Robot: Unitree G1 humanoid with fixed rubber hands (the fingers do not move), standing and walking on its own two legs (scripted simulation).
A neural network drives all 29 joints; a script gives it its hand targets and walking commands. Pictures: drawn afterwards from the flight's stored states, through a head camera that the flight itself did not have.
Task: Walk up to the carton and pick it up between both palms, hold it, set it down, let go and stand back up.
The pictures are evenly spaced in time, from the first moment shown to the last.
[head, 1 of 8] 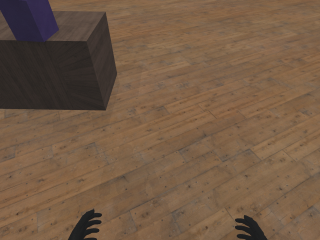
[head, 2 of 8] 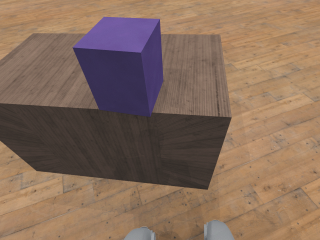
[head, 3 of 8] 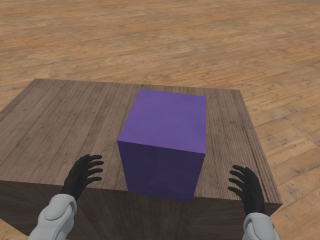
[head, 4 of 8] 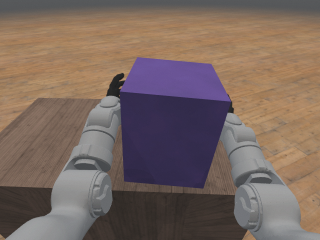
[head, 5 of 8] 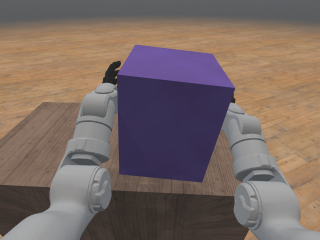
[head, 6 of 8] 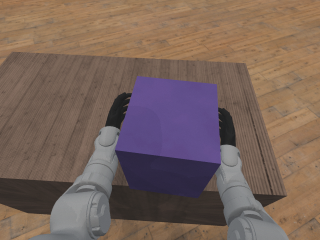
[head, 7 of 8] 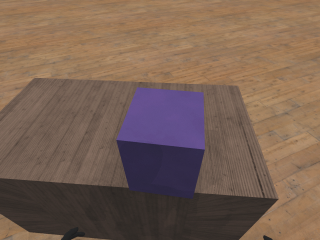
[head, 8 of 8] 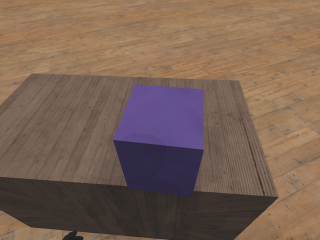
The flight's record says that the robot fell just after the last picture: no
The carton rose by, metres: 0.23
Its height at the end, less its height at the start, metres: +0.00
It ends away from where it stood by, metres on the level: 0.01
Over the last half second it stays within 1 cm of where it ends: yes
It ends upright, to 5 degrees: yes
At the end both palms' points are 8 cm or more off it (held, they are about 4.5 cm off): yes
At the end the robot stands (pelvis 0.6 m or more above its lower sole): yes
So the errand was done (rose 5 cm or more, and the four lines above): yes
